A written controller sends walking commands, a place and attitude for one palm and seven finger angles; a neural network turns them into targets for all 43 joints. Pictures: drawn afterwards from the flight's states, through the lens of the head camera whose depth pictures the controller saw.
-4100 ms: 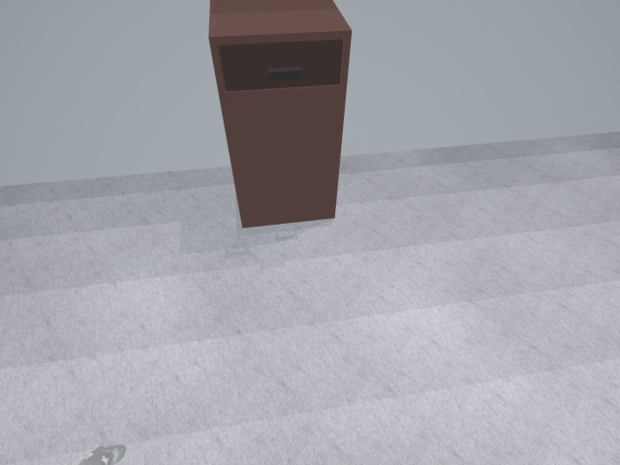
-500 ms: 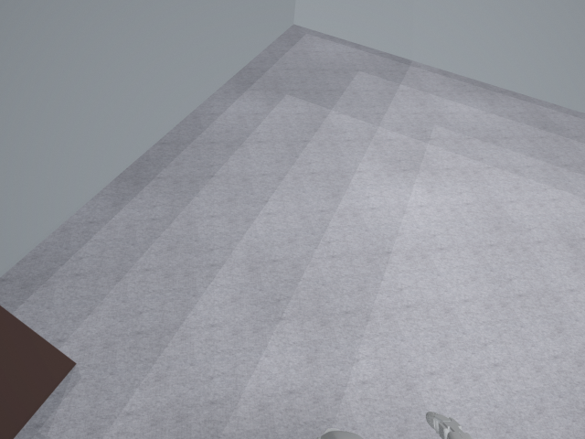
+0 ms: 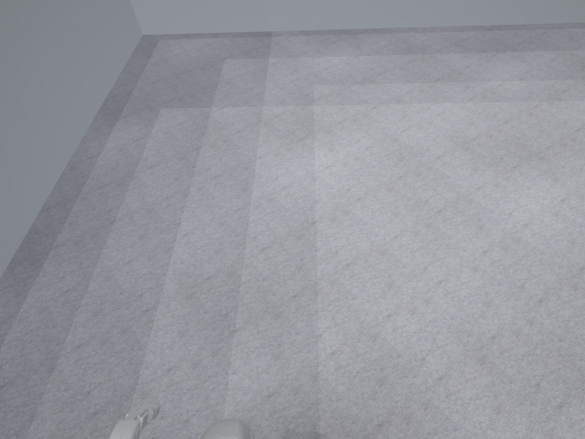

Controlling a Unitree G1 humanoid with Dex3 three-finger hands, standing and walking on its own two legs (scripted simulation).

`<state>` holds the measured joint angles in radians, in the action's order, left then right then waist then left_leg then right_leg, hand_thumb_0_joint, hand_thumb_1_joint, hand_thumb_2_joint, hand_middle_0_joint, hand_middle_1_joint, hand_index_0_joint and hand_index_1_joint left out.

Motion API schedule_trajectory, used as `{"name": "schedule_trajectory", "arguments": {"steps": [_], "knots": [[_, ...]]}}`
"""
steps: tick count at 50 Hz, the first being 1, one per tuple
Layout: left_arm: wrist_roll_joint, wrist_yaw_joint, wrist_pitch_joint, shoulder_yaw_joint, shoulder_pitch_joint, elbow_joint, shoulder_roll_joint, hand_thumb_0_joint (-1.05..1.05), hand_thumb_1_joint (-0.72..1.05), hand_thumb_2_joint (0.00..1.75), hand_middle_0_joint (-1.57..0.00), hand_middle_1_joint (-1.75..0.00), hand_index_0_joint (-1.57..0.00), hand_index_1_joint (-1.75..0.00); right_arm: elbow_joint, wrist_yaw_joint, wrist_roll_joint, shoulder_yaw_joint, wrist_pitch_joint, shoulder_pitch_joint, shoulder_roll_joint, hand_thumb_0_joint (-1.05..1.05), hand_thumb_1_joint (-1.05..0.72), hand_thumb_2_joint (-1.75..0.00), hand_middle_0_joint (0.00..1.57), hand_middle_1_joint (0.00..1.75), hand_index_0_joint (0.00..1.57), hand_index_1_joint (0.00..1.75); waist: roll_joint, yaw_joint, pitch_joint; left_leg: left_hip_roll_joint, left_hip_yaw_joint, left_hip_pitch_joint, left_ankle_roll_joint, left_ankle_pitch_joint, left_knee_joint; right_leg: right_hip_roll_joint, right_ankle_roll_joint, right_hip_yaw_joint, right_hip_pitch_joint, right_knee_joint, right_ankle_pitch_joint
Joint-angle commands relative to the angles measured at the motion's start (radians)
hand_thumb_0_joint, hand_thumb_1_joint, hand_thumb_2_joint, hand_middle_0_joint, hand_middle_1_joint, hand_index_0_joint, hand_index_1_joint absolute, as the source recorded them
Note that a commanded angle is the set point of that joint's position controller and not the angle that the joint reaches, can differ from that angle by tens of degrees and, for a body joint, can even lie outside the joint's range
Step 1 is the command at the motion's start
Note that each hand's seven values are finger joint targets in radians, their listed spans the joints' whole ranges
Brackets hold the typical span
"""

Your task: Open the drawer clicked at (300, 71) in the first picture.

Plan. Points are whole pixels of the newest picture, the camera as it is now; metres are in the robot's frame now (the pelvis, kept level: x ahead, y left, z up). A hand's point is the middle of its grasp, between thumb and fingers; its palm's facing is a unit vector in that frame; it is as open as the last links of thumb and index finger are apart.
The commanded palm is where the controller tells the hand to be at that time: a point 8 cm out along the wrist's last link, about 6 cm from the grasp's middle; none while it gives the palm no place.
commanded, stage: walk to a spot facing it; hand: left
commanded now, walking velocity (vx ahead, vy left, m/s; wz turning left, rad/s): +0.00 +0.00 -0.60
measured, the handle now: out of the picture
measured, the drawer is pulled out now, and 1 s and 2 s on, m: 0.00 0.00 0.00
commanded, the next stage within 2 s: turn to face it in 1.22 s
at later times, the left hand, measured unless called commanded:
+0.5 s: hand out of the picture +0.12 +0.25 -0.17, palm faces -0.22 -0.96 -0.18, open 7.3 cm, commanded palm none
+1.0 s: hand (234, 402) +0.19 +0.11 -0.14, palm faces -0.54 -0.80 -0.27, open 7.3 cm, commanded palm none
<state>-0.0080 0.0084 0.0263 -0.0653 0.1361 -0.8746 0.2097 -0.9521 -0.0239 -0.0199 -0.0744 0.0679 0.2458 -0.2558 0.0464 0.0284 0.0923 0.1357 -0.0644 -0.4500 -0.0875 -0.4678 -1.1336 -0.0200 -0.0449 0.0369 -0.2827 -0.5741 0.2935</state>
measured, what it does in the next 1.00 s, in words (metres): steps on the spot, turning right: left foot, then right foot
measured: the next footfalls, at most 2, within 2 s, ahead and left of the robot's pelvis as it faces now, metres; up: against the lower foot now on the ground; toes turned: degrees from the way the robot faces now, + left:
left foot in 0.32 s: +0.07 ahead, +0.14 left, +0.00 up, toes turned -8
right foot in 0.88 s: -0.05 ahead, -0.08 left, +0.00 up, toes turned -39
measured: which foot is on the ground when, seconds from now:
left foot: up 0.00-0.30, down 0.32-0.86, up 0.88-1.00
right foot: down 0.00-0.32, up 0.34-0.86, down 0.88-1.00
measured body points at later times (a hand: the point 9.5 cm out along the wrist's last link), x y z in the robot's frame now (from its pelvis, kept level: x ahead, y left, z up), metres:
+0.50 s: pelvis +0.00 +0.07 +0.01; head +0.05 +0.10 +0.46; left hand +0.13 +0.31 -0.15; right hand +0.03 -0.20 -0.10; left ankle +0.03 +0.14 -0.73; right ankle -0.07 -0.07 -0.63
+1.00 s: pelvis -0.02 +0.01 +0.00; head -0.02 -0.02 +0.45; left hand +0.22 +0.15 -0.12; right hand -0.17 -0.20 -0.16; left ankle +0.04 +0.15 -0.66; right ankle -0.08 -0.05 -0.73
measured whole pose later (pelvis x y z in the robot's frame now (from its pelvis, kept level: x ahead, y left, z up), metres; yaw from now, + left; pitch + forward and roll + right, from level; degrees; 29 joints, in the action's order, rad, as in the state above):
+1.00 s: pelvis -0.02 +0.01 +0.00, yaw -36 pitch -1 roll +0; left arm -0.01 0.00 0.02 -0.06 0.17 -0.89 0.19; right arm -0.99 0.00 -0.03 -0.08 0.07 0.30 -0.25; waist 0.06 0.03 0.04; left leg 0.16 -0.10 -0.45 -0.07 -0.43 -1.09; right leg -0.02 -0.05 0.07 -0.23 -0.54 0.31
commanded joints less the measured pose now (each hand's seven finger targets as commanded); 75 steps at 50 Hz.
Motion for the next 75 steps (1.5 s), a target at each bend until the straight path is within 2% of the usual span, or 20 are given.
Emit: {"name": "schedule_trajectory", "arguments": {"steps": [1,9,14,15,16,17,23,35,40,42,43,44,48,51,65,69,70,71,72,75], "knots": [[-0.007,0.009,-0.019,-0.043,0.030,0.057,0.201,0.00,0.90,0.90,-0.20,-0.30,-0.20,-0.30,0.093,0.005,0.001,-0.008,-0.028,-0.009,-0.057,0.00,-0.90,-0.90,0.20,0.30,0.20,0.30,-0.169,-0.019,-0.120,-0.013,0.028,-0.060,-0.019,0.090,0.040,0.228,-0.117,-0.236,0.095,0.205,-0.525],[-0.015,0.003,-0.008,-0.050,0.060,0.059,0.219,0.00,0.90,0.90,-0.20,-0.30,-0.20,-0.30,0.144,0.004,0.009,-0.005,-0.042,-0.111,-0.055,0.00,-0.90,-0.90,0.20,0.30,0.20,0.30,-0.204,-0.050,-0.118,-0.072,0.036,0.006,-0.006,0.055,0.270,0.215,-0.141,-0.391,0.069,0.208,-0.389],[-0.007,0.003,0.005,-0.053,0.010,0.072,0.211,0.00,0.90,0.90,-0.20,-0.30,-0.20,-0.30,0.122,-0.011,0.019,-0.004,-0.062,-0.003,-0.057,0.00,-0.90,-0.90,0.20,0.30,0.20,0.30,-0.205,0.001,-0.175,-0.108,0.023,0.255,0.021,0.196,0.641,0.157,-0.072,-0.426,0.005,0.094,-0.434],[-0.001,0.002,0.009,-0.046,0.008,0.080,0.174,0.00,0.90,0.90,-0.20,-0.30,-0.20,-0.30,0.116,-0.015,0.018,-0.010,-0.071,0.036,-0.092,0.00,-0.90,-0.90,0.20,0.30,0.20,0.30,-0.099,0.020,-0.193,-0.029,0.088,0.385,0.045,0.253,0.761,0.086,-0.022,-0.365,-0.090,0.006,-0.311],[0.009,-0.008,0.014,-0.036,0.040,0.099,0.109,0.00,0.90,0.90,-0.20,-0.30,-0.20,-0.30,0.128,-0.014,0.003,-0.025,-0.078,0.034,-0.190,0.00,-0.90,-0.90,0.20,0.30,0.20,0.30,0.194,0.010,-0.192,0.234,0.354,0.476,0.126,0.337,0.864,-0.060,0.047,-0.214,-0.284,-0.196,0.078],[-0.007,-0.010,0.013,-0.041,0.035,0.103,0.122,0.00,0.90,0.90,-0.20,-0.30,-0.20,-0.30,0.143,-0.011,0.001,-0.028,-0.069,0.022,-0.222,0.00,-0.90,-0.90,0.20,0.30,0.20,0.30,0.244,0.006,-0.144,0.367,0.428,0.372,0.209,0.411,0.874,-0.042,0.079,-0.118,-0.309,-0.427,0.304],[-0.018,-0.037,0.032,-0.055,0.095,0.033,0.117,0.00,0.90,0.90,-0.20,-0.30,-0.20,-0.30,0.157,-0.018,-0.002,0.002,-0.084,-0.066,-0.098,0.00,-0.90,-0.90,0.20,0.30,0.20,0.30,0.117,-0.042,-0.103,0.160,0.051,0.324,0.173,0.532,0.827,0.027,0.122,-0.077,-0.299,-0.682,0.079],[-0.013,-0.038,0.033,-0.031,-0.025,0.058,0.065,0.00,0.90,0.90,-0.20,-0.30,-0.20,-0.30,0.066,-0.004,-0.004,-0.033,-0.075,0.080,-0.123,0.00,-0.90,-0.90,0.20,0.30,0.20,0.30,0.169,0.031,-0.103,0.250,-0.069,0.421,0.212,0.650,0.770,0.076,0.117,0.046,-0.208,-0.313,0.154],[-0.012,-0.030,0.016,-0.029,0.011,0.057,0.063,0.00,0.90,0.90,-0.20,-0.30,-0.20,-0.30,0.053,0.007,-0.007,-0.044,-0.072,0.055,-0.139,0.00,-0.90,-0.90,0.20,0.30,0.20,0.30,0.158,0.002,-0.126,0.280,-0.126,0.371,0.174,0.633,0.681,0.055,0.072,0.071,-0.066,-0.092,0.091],[-0.017,-0.024,-0.002,-0.041,0.117,0.027,0.115,0.00,0.90,0.90,-0.20,-0.30,-0.20,-0.30,0.056,0.014,0.001,-0.035,-0.069,0.056,-0.119,0.00,-0.90,-0.90,0.20,0.30,0.20,0.30,0.022,-0.061,-0.195,0.236,-0.201,0.228,0.084,0.434,0.472,0.081,0.033,0.036,0.201,0.152,-0.087],[-0.027,-0.013,-0.019,-0.061,0.196,0.005,0.238,0.00,0.90,0.90,-0.20,-0.30,-0.20,-0.30,0.096,0.022,0.007,-0.013,-0.062,0.036,-0.043,0.00,-0.90,-0.90,0.20,0.30,0.20,0.30,-0.332,-0.110,-0.200,0.099,-0.233,-0.068,0.023,-0.064,0.234,0.324,-0.056,-0.324,0.371,0.277,-0.161],[-0.008,0.000,-0.009,-0.075,0.232,-0.005,0.309,0.00,0.90,0.90,-0.20,-0.30,-0.20,-0.30,0.143,0.019,-0.002,0.001,-0.050,-0.034,-0.040,0.00,-0.90,-0.90,0.20,0.30,0.20,0.30,-0.404,-0.134,-0.179,0.012,-0.104,-0.231,0.001,-0.217,0.049,0.440,-0.144,-0.508,0.352,0.300,-0.263],[0.000,0.007,-0.029,-0.046,0.109,0.016,0.181,0.00,0.90,0.90,-0.20,-0.30,-0.20,-0.30,0.115,0.033,-0.013,-0.019,-0.048,-0.088,-0.081,0.00,-0.90,-0.90,0.20,0.30,0.20,0.30,-0.218,-0.071,-0.014,0.044,0.032,-0.249,0.011,0.103,-0.029,0.291,-0.110,-0.342,0.162,0.372,0.075],[-0.003,-0.001,-0.057,-0.033,0.105,0.007,0.161,0.00,0.90,0.90,-0.20,-0.30,-0.20,-0.30,0.071,0.037,-0.014,-0.018,-0.054,-0.013,-0.060,0.00,-0.90,-0.90,0.20,0.30,0.20,0.30,-0.164,-0.027,-0.035,0.027,0.015,-0.177,-0.009,0.191,0.035,0.233,-0.094,-0.239,0.144,0.353,-0.115],[-0.021,0.012,-0.085,-0.016,0.285,-0.113,0.126,0.00,0.90,0.90,-0.20,-0.30,-0.20,-0.30,0.120,0.039,0.002,0.008,-0.094,-0.206,-0.010,0.00,-0.90,-0.90,0.20,0.30,0.20,0.30,-0.161,-0.078,-0.017,-0.039,0.006,-0.135,0.020,0.154,0.359,0.257,-0.146,-0.323,0.258,0.300,-0.379],[-0.008,0.021,-0.081,-0.004,0.239,-0.148,0.099,0.00,0.90,0.90,-0.20,-0.30,-0.20,-0.30,0.011,0.020,0.005,0.023,-0.113,0.015,-0.008,0.00,-0.90,-0.90,0.20,0.30,0.20,0.30,-0.139,0.016,-0.096,-0.112,-0.046,0.242,0.056,0.361,0.661,0.147,-0.052,-0.168,0.194,0.087,-0.560],[-0.003,0.023,-0.080,0.002,0.268,-0.156,0.068,0.00,0.90,0.90,-0.20,-0.30,-0.20,-0.30,-0.026,0.013,0.002,0.014,-0.122,0.127,-0.062,0.00,-0.90,-0.90,0.20,0.30,0.20,0.30,-0.014,0.044,-0.173,-0.036,0.041,0.433,0.076,0.523,0.688,0.098,-0.011,-0.134,0.112,-0.091,-0.417],[0.008,0.021,-0.076,0.013,0.349,-0.163,0.014,0.00,0.90,0.90,-0.20,-0.30,-0.20,-0.30,-0.037,0.008,-0.006,0.000,-0.127,0.194,-0.153,0.00,-0.90,-0.90,0.20,0.30,0.20,0.30,0.234,0.034,-0.269,0.211,0.321,0.609,0.178,0.807,0.690,-0.004,0.040,-0.015,-0.089,-0.310,0.037],[0.005,0.027,-0.070,0.020,0.367,-0.168,0.012,0.00,0.90,0.90,-0.20,-0.30,-0.20,-0.30,-0.037,0.004,0.006,0.008,-0.105,0.178,-0.158,0.00,-0.90,-0.90,0.20,0.30,0.20,0.30,0.242,0.010,-0.259,0.300,0.417,0.520,0.261,0.830,0.778,-0.003,0.052,-0.034,-0.098,-0.450,0.339],[-0.018,0.021,-0.040,0.016,0.231,-0.168,0.029,0.00,0.90,0.90,-0.20,-0.30,-0.20,-0.30,-0.005,-0.003,0.005,0.033,-0.091,0.012,-0.071,0.00,-0.90,-0.90,0.20,0.30,0.20,0.30,0.109,-0.022,0.012,0.192,0.357,0.175,0.257,0.520,0.885,0.085,0.070,-0.049,-0.143,-0.505,0.231]]}}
